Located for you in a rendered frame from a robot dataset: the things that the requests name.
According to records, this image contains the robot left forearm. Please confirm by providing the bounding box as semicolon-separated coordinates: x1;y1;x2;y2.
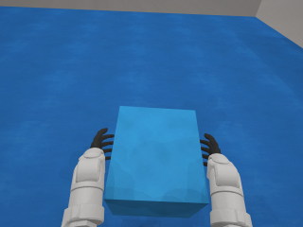
61;148;105;227

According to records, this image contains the right robot hand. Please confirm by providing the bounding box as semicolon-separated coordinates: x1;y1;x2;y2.
200;133;221;166

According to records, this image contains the robot right forearm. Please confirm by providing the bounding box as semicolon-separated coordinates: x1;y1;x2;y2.
206;153;253;227

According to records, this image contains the carton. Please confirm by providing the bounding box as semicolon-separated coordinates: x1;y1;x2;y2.
103;106;209;218

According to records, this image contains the left robot hand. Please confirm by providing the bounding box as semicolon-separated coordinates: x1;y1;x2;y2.
90;128;115;161

